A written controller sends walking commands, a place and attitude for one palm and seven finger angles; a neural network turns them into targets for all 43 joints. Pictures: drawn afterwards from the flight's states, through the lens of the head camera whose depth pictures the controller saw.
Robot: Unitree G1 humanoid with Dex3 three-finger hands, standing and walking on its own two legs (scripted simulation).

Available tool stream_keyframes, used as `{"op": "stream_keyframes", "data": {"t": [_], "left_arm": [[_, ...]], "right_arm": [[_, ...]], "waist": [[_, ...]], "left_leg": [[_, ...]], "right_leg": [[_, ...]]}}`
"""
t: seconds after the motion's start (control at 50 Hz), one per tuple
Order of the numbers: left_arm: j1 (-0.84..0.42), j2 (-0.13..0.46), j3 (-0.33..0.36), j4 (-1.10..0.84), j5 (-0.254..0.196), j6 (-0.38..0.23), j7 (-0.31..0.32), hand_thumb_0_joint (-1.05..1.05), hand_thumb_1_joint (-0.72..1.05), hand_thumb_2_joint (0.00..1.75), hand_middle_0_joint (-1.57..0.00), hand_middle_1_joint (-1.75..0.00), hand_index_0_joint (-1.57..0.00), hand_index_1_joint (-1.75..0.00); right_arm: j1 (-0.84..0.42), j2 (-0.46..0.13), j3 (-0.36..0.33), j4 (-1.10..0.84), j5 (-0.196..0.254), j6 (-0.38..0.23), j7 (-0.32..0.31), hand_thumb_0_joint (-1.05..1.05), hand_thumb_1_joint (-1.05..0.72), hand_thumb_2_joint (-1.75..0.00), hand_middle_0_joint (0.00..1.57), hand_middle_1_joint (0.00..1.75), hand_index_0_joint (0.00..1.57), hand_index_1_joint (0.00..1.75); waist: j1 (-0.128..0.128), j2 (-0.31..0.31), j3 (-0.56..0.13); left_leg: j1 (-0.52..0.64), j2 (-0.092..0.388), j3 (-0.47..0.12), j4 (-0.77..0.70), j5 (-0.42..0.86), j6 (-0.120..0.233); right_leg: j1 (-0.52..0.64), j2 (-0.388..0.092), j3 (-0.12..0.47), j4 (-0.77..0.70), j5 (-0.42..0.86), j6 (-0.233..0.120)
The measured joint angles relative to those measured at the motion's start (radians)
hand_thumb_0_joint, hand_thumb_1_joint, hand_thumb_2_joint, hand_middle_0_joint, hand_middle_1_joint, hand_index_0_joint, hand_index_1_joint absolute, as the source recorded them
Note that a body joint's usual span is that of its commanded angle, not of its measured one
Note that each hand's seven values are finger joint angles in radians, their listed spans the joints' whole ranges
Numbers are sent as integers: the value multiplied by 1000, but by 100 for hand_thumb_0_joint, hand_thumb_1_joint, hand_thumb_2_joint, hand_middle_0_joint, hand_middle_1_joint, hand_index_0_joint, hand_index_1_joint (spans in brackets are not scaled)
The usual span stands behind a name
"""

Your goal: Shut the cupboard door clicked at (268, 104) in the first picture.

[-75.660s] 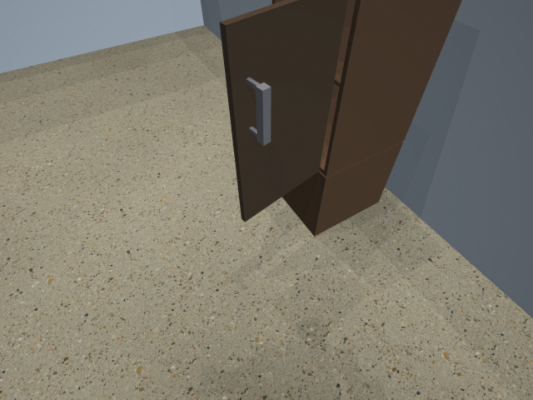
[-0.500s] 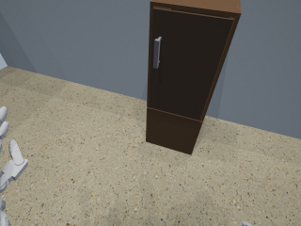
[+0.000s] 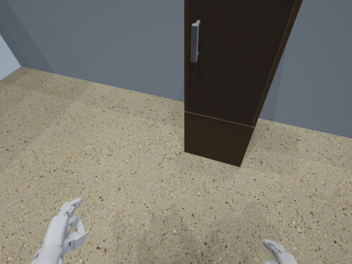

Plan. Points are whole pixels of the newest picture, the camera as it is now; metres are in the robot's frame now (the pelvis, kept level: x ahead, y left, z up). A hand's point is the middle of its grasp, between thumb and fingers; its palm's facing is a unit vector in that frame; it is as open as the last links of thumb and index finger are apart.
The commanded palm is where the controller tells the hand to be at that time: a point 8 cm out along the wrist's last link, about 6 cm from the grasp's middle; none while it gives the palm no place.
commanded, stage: let the arm hang, fingers relaxed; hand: left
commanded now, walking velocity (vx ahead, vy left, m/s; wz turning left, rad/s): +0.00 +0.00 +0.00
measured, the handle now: (196, 41) +0.87 -0.04 +0.08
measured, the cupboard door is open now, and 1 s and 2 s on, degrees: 0 0 0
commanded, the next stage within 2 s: look to check the result in 0.94 s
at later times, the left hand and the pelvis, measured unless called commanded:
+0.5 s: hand out of the picture -0.03 +0.19 -0.15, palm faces +0.01 -0.98 -0.21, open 7.3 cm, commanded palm none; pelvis -0.02 +0.00 +0.02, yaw -1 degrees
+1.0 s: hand out of the picture -0.04 +0.18 -0.16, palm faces +0.01 -0.99 -0.17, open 7.4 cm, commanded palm none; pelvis -0.02 +0.02 +0.02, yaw -2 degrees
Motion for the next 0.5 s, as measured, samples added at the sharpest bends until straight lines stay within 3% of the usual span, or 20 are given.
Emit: {"op": "stream_keyframes", "data": {"t": [0.08, 0.12, 0.16, 0.24, 0.5], "left_arm": [[-4, -99, -111, 334, 7, 18, -21, 1, 91, 90, -19, -29, -20, -30], [14, -139, -114, 436, -7, 2, -13, 0, 93, 90, -20, -29, -20, -30], [9, -125, -83, 496, -9, -16, 5, -3, 100, 90, -21, -30, -21, -30], [13, -91, -88, 604, -4, -15, -6, -4, 100, 90, -21, -30, -21, -30], [60, -111, -104, 770, -4, -22, -8, 0, 92, 90, -20, -29, -20, -30]], "right_arm": [[-12, 11, -6, 43, 4, 34, -8, 1, -91, -90, 20, 30, 20, 30], [5, 26, -15, 78, 5, 43, -15, 1, -91, -90, 20, 30, 20, 30], [30, 46, -19, 129, 4, 51, -22, 0, -91, -90, 20, 30, 20, 30], [64, 68, -19, 222, 5, 59, -29, 0, -91, -90, 19, 30, 19, 30], [144, 113, -14, 355, 13, 45, -34, 0, -91, -90, 20, 30, 19, 30]], "waist": [[-22, -6, 44], [-24, -25, 52], [-7, -48, 58], [14, -48, 53], [8, -3, 29]], "left_leg": [[30, 26, -15, -37, 20, -18], [42, 33, -29, -56, 28, -26], [61, 37, -40, -86, 48, -29], [102, 49, -43, -147, 80, -30], [168, 37, -5, -247, 137, -9]], "right_leg": [[43, 28, -11, -72, 43, -12], [65, 37, -23, -106, 57, -20], [91, 41, -34, -145, 74, -24], [145, 54, -36, -235, 123, -22], [197, 42, 1, -332, 190, -1]]}}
